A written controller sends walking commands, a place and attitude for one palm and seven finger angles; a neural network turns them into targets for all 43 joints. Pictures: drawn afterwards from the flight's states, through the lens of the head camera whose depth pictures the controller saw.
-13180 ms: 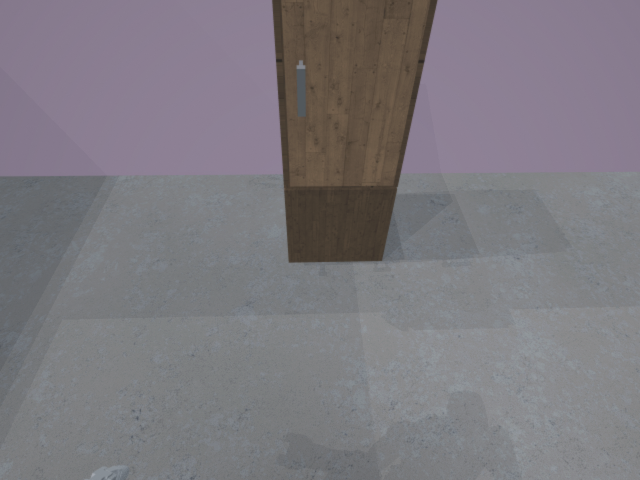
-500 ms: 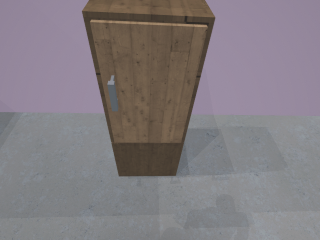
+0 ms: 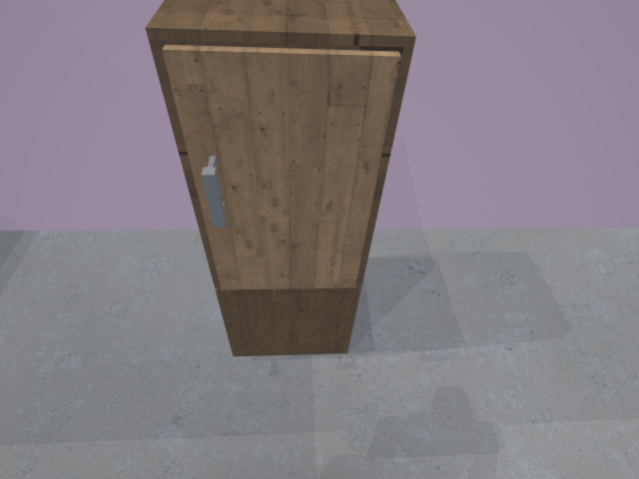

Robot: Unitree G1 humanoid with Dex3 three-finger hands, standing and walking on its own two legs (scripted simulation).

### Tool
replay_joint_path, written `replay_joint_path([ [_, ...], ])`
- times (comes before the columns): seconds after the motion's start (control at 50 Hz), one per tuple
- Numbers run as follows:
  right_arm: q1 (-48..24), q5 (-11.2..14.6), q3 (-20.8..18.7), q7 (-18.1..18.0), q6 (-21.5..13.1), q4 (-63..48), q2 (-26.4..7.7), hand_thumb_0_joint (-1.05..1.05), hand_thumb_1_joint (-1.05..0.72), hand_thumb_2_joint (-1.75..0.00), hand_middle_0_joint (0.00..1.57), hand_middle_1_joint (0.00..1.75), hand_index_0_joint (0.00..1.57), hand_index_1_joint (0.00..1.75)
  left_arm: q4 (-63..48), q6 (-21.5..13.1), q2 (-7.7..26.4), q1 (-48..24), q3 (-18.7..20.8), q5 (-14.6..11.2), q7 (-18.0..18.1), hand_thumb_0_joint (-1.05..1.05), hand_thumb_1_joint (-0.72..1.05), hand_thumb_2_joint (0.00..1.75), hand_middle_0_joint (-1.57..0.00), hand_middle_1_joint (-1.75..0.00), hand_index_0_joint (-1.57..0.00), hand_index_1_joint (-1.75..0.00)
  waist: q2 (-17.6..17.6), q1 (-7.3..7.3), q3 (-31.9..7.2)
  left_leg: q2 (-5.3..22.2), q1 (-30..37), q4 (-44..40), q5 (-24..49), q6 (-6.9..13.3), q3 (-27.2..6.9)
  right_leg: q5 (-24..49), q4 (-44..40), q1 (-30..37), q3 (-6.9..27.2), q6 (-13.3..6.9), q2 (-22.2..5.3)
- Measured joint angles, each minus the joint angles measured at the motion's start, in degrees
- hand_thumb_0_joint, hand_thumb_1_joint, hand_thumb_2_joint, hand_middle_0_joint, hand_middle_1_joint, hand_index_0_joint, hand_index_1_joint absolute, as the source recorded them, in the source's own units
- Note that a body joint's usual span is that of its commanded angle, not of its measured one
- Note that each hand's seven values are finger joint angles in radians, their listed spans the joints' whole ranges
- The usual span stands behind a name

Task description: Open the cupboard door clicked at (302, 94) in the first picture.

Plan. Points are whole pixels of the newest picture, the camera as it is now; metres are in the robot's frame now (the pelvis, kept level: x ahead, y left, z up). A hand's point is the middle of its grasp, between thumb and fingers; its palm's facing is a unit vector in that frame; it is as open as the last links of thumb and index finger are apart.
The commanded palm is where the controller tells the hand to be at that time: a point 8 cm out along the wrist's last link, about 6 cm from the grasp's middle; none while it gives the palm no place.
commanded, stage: look again from close up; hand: left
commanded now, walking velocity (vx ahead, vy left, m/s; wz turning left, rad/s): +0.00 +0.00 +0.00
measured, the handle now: (215, 192) +0.58 +0.23 +0.00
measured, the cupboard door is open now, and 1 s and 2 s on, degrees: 0 0 0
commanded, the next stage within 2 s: shuffle to correct the standing spot in 0.16 s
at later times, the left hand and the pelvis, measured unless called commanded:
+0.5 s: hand out of the picture +0.00 +0.14 -0.18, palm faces +0.07 -0.99 -0.15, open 7.4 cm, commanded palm none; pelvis +0.03 -0.02 +0.00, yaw +2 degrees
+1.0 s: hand out of the picture +0.08 +0.16 -0.18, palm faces +0.11 -0.96 -0.26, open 7.3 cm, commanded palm none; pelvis +0.06 -0.04 -0.01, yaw +4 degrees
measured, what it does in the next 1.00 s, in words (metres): shifts its weight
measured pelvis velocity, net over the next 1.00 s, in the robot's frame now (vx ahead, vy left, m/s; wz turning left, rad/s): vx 0.06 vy -0.04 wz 0.07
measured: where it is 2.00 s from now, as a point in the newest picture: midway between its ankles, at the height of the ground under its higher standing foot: outside the picture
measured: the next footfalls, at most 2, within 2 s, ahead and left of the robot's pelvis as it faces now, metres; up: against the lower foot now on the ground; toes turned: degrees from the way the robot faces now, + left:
none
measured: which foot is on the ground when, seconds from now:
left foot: down 0.00-1.00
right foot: down 0.00-1.00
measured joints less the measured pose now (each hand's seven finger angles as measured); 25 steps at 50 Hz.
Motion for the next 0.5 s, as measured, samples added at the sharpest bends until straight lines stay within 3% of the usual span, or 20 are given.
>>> replay_joint_path([
  [0.32,0.2,-0.1,0.5,0.0,-0.1,0.9,0.5,0.0,-0.91,-0.9,0.2,0.3,0.2,0.3,0.1,-0.1,0.5,-1.1,0.2,-0.2,-0.1,0.0,0.91,0.9,-0.19,-0.3,-0.2,-0.3,0.4,-0.21,0.3,0.6,0.7,-0.1,-0.6,-0.7,-0.4,-0.7,-0.3,0.8,-0.4,-0.6,0.6],
  [0.5,3.1,-0.5,-0.4,0.1,0.7,1.0,0.1,0.0,-0.91,-0.9,0.2,0.3,0.2,0.3,-0.6,0.6,1.0,1.1,1.3,0.7,-1.4,0.0,0.91,0.9,-0.19,-0.3,-0.2,-0.3,0.5,-0.13,-1.8,0.3,0.2,3.2,-4.2,-0.9,-1.8,-5.3,4.1,0.4,-1.8,-1.6,0.2],
])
